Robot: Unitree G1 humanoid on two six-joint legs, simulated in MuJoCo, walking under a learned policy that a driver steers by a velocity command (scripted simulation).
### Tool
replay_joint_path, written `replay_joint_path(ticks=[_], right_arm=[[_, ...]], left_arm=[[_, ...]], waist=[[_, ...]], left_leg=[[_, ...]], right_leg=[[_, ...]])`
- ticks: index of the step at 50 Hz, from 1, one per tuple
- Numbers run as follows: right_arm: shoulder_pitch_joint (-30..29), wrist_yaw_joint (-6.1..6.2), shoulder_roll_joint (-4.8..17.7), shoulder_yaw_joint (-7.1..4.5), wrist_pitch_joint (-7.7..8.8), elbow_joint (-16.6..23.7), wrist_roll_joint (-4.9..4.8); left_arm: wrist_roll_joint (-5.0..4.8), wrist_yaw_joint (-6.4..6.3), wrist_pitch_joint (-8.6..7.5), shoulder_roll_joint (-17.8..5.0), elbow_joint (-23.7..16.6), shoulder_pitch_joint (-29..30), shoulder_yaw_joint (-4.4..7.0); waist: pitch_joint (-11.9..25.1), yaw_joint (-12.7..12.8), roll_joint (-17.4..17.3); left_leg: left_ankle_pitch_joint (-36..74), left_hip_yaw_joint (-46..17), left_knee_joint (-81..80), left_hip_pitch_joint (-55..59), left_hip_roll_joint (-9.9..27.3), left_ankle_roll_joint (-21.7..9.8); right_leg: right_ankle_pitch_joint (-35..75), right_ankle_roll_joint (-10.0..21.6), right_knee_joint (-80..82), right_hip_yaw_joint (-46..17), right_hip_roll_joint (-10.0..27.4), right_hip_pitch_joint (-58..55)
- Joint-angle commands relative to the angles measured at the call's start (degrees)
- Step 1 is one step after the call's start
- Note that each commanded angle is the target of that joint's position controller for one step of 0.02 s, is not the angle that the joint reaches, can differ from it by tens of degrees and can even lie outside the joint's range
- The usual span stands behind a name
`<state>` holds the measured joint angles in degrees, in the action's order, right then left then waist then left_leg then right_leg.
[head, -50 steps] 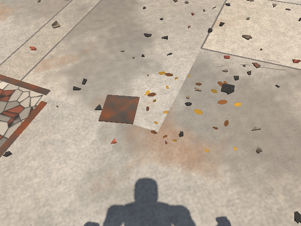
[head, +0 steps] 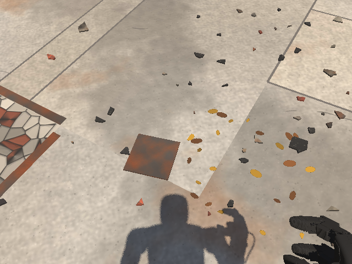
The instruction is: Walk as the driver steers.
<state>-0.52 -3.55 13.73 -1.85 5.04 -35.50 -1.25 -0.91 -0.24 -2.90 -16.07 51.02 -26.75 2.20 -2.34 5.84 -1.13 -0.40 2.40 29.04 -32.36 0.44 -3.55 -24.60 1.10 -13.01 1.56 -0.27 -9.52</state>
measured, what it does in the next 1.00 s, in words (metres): walks ahead, turning right: left foot, then right foot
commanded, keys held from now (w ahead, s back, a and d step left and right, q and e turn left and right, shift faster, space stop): w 0.10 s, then w+e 0.10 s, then e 0.80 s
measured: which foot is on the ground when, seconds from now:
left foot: up 0.00-0.00, down 0.02-0.52, up 0.54-0.96, down 0.98-1.00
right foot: down 0.00-0.02, up 0.04-0.50, down 0.52-0.98, up 1.00-1.00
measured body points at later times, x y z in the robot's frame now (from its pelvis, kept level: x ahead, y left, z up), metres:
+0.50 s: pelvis +0.26 +0.00 +0.01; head +0.30 -0.02 +0.45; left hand +0.48 +0.22 -0.08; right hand +0.30 -0.29 -0.12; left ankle +0.16 +0.11 -0.72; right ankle +0.39 -0.11 -0.71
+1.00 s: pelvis +0.36 +0.01 +0.01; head +0.39 +0.01 +0.46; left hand +0.63 +0.20 -0.08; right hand +0.36 -0.30 -0.09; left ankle +0.43 +0.12 -0.73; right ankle +0.39 -0.11 -0.72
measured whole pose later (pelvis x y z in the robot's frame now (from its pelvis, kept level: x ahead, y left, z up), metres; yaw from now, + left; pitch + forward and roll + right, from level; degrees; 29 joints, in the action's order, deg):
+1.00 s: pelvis +0.36 +0.01 +0.01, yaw -26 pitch +2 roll +0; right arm 8.8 0.7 16.7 -3.4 0.8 -43.9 0.2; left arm -0.6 -1.6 3.1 -18.2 32.7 -10.0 4.9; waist -1.5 0.5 1.7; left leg -13.6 -4.7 30.9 -18.7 -1.6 0.9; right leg -10.7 1.5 -32.3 -12.6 -8.3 24.7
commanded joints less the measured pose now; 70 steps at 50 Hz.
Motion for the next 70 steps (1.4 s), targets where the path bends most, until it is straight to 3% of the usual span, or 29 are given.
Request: replay_joint_path(ticks=[1,2,3,4,5,6,8,12,16,20,23,25,26,27,28,29,31,35,45,48,49,50,51,53,55,58,63,68,70], right_arm=[[15.8,1.38,11.7,-4.72,0.38,-0.5,0.16],[26.0,2.41,16.3,-5.58,-0.23,-2.6,0.92],[25.2,1.54,17.0,-5.18,0.24,-3.4,1.46],[23.1,1.72,11.2,-4.01,0.16,-3.2,0.78],[19.0,1.97,9.5,-3.34,0.1,-3.3,0.51],[15.5,1.93,8.8,-3.05,0.2,-3.3,0.83],[12.1,1.74,6.7,-2.63,0.98,-3.5,2.07],[11.2,1.88,7.5,-3.02,2.65,-6.5,2.21],[9.9,3.34,9.1,-3.12,1.79,-7.3,2.32],[13.2,4.67,11.4,-3.58,-0.29,-8.9,1.44],[12.1,5.49,12.6,-4.2,-2.39,-8.8,0.21],[10.6,6.22,12.4,-4.28,-3.69,-7.9,-0.24],[12.7,6.24,11.2,-3.78,-3.71,-7.5,0.47],[18.1,5.51,5.6,-1.96,-3.21,-5.8,3.72],[19.2,4.3,7.1,-1.35,-2.45,-5.5,2.81],[15.1,3.68,11.1,-2.38,-2.41,-5.5,1.07],[10.0,4.43,10.0,-2.24,-3.39,-4.6,1.26],[11.5,5.22,8.5,-2.15,-5.06,-5.0,1.43],[7.7,4.9,8.5,-2.54,-4.17,-4.4,0.94],[11.6,4.09,8.9,-3.24,-3.19,-5.6,0.79],[13.5,4.16,11.2,-4.08,-3.16,-6.0,1.38],[12.8,4.48,16.1,-5.06,-3.64,-5.2,2.63],[11.8,4.3,16.8,-5.35,-3.76,-5.1,4.39],[5.5,5.06,10.9,-3.9,-3.63,-2.5,3.05],[5.0,5.57,9.3,-3.28,-3.97,-2.0,1.55],[8.4,6.12,10.0,-3.36,-4.96,-2.5,2.1],[9.9,5.75,13.8,-4.85,-5.84,-2.8,1.73],[8.6,4.7,15.1,-5.52,-5.5,-3.3,-0.13],[10.8,4.5,12.6,-4.96,-5.12,-4.7,-0.7]], left_arm=[[0.39,-0.84,0.27,-10.9,-3.3,2.2,2.53],[2.18,-1.0,-0.04,-6.8,-5.1,1.3,1.13],[0.61,-0.17,-1.33,-0.3,-5.1,-7.3,-0.62],[-1.06,0.36,-2.49,-7.9,-5.3,0.1,1.06],[-2.1,0.63,-3.08,-9.5,-7.5,6.5,1.64],[-1.69,0.33,-3.29,-8.3,-7.7,8.7,1.39],[-0.87,0.29,-2.11,-7.1,-6.9,6.8,1.78],[-0.5,-0.52,0.36,-4.7,-7.3,7.5,1.71],[0.41,0.35,-0.35,-3.3,-9.9,13.1,1.3],[0.43,2.33,-0.36,-3.1,-13.7,19.1,1.24],[0.85,3.57,0.02,-5.4,-16.0,18.8,2.39],[0.96,3.74,-0.15,-8.2,-14.9,10.9,4.06],[1.2,2.76,-0.32,-12.0,-14.3,6.1,5.52],[1.48,1.44,0.16,-17.4,-15.5,6.1,6.35],[2.14,1.53,0.0,-16.0,-17.9,6.4,5.5],[1.78,1.77,0.26,-12.7,-19.2,9.3,4.86],[0.2,1.15,1.14,-9.1,-19.5,14.0,3.87],[1.46,0.14,2.42,-9.8,-20.9,17.2,4.23],[1.01,-1.5,4.82,-10.5,-22.0,16.9,4.99],[0.06,-1.61,5.47,-10.1,-22.4,17.9,4.91],[-0.18,-1.7,5.55,-8.8,-22.3,16.7,4.54],[0.07,-1.52,5.52,-6.1,-22.9,14.9,3.88],[0.17,-1.28,4.63,-9.2,-24.5,16.4,4.91],[0.33,-0.99,4.7,-12.8,-21.1,13.5,6.38],[0.36,-1.21,5.84,-9.6,-19.5,11.9,5.63],[-0.61,-0.83,6.0,-7.1,-21.5,16.5,4.48],[-0.13,0.19,5.87,-5.4,-23.7,20.1,3.23],[-0.39,1.14,6.52,-6.6,-23.2,17.2,4.02],[-0.2,0.78,6.51,-8.0,-21.5,12.8,5.02]], waist=[[11.0,-13.5,8.0],[20.7,-15.5,-2.3],[28.7,-9.3,-16.5],[21.5,-12.2,-9.2],[11.9,-11.4,-6.0],[7.5,-9.2,0.3],[4.8,-5.4,-1.5],[0.1,-3.7,-2.1],[0.2,-4.9,-2.3],[2.1,-7.9,-1.7],[3.0,-6.7,-3.0],[6.8,-2.5,-2.0],[10.6,-0.7,3.7],[16.4,-5.3,17.8],[27.4,-4.4,16.5],[25.5,-2.2,7.9],[14.0,-4.3,0.4],[10.0,-7.5,5.9],[9.3,-4.7,10.8],[9.0,-7.0,10.9],[9.2,-7.2,8.0],[8.1,-5.0,-5.5],[5.2,-5.1,-16.7],[4.5,-3.6,-7.4],[3.7,-4.2,-6.0],[3.3,-6.9,-7.6],[5.6,-9.2,-9.9],[6.1,-7.2,-10.1],[7.4,-5.0,-5.5]], left_leg=[[-0.4,0.4,0.4,27.4,-1.1,-5.0],[-0.7,-15.4,3.2,46.4,12.1,-8.3],[-16.8,-45.1,-6.5,60.1,23.0,-17.4],[-23.9,-43.3,-11.4,54.4,20.3,-14.2],[-20.7,-33.4,-12.8,45.2,18.2,-11.9],[-13.4,-26.9,-14.4,36.4,16.5,-10.7],[-6.1,-18.1,-18.0,26.5,13.1,-9.8],[10.0,-7.3,-21.6,18.8,12.5,-10.0],[22.6,4.2,-19.5,18.6,8.4,-7.1],[23.5,4.9,-15.3,27.6,11.5,-6.5],[27.3,4.5,-8.0,32.9,14.1,-4.9],[30.9,6.0,5.6,32.1,11.9,-2.4],[21.1,7.6,18.6,26.5,7.2,1.0],[-26.4,7.2,38.4,7.0,-1.3,5.2],[-41.1,-5.3,52.2,-2.7,-7.0,6.5],[-36.2,-9.8,53.6,-5.0,-3.3,5.5],[-28.4,-8.6,46.1,-6.3,0.4,5.5],[-24.2,-6.6,31.4,3.1,-0.5,6.8],[-19.1,-8.2,12.0,8.6,-2.3,6.9],[-13.2,-6.6,-2.5,16.5,-2.5,4.4],[-10.8,-9.8,-7.3,22.1,2.6,2.4],[-8.7,-22.5,-11.3,26.5,15.5,-3.4],[-1.6,-33.4,-14.2,21.4,22.7,-11.2],[1.1,-23.1,-11.3,20.7,18.1,-8.5],[3.8,-16.3,-9.9,23.1,14.5,-6.7],[6.4,-10.6,-10.4,27.0,12.9,-7.8],[9.5,-7.2,-9.7,29.2,16.0,-8.9],[10.2,-4.7,-5.9,27.5,17.6,-6.9],[3.3,0.1,2.2,21.4,14.7,-1.5]], right_leg=[[62.1,4.9,-24.8,-2.1,11.5,9.4],[35.6,3.4,-44.5,-0.5,6.6,23.8],[-8.6,1.0,-60.9,-7.6,-3.9,43.0],[-7.1,1.5,-64.7,-11.1,-0.3,49.2],[-1.6,1.9,-63.4,-8.5,2.5,51.4],[3.5,1.7,-60.5,-7.4,5.3,49.1],[8.5,0.9,-56.5,-7.9,8.4,43.2],[11.7,-1.8,-51.0,-8.2,8.3,43.2],[26.4,-2.7,-34.0,-4.0,6.2,40.4],[30.2,-1.7,-24.3,-1.8,4.8,41.1],[21.1,0.7,-21.9,-0.4,3.2,41.3],[20.9,3.3,-16.8,1.7,-0.5,31.7],[39.6,5.9,-13.1,-3.0,1.0,21.2],[68.7,14.7,-18.6,-22.2,15.0,3.4],[61.6,24.6,-13.5,-41.4,23.0,-5.2],[52.4,22.0,-11.4,-35.7,20.0,-2.2],[38.2,16.2,-8.9,-26.6,14.7,11.1],[32.0,13.5,-5.4,-21.9,9.3,24.4],[10.1,10.4,-5.7,-28.9,7.0,25.4],[12.1,8.2,-9.0,-30.0,5.1,26.2],[7.3,5.6,-12.7,-27.6,2.3,30.0],[-4.5,2.0,-25.4,-17.7,-4.7,39.4],[-11.2,-0.8,-38.9,-10.2,-8.6,46.0],[-4.0,-3.2,-51.3,-10.8,-4.7,45.3],[0.3,-5.2,-57.7,-9.3,-3.9,47.3],[3.3,-6.8,-52.8,-5.0,-1.8,48.5],[1.2,-6.7,-37.8,-1.4,1.6,40.5],[6.3,-2.8,-21.6,2.1,0.6,30.2],[18.5,1.0,-9.1,1.1,-0.9,18.1]])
